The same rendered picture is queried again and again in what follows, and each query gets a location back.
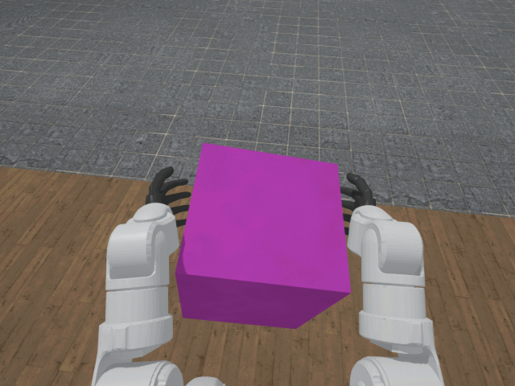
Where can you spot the robot left upper arm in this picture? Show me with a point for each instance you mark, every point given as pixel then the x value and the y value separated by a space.
pixel 148 373

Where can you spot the robot right forearm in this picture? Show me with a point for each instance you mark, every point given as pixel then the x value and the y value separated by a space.
pixel 394 311

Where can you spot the robot left forearm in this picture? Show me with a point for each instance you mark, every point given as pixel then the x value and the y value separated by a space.
pixel 137 265

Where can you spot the robot right hand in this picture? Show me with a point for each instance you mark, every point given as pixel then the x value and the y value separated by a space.
pixel 362 197

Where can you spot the robot right upper arm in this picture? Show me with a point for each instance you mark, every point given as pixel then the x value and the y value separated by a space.
pixel 393 371

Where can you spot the carton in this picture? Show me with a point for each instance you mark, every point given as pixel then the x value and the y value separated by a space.
pixel 264 241

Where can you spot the robot left hand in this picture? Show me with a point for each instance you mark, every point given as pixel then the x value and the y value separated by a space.
pixel 158 190

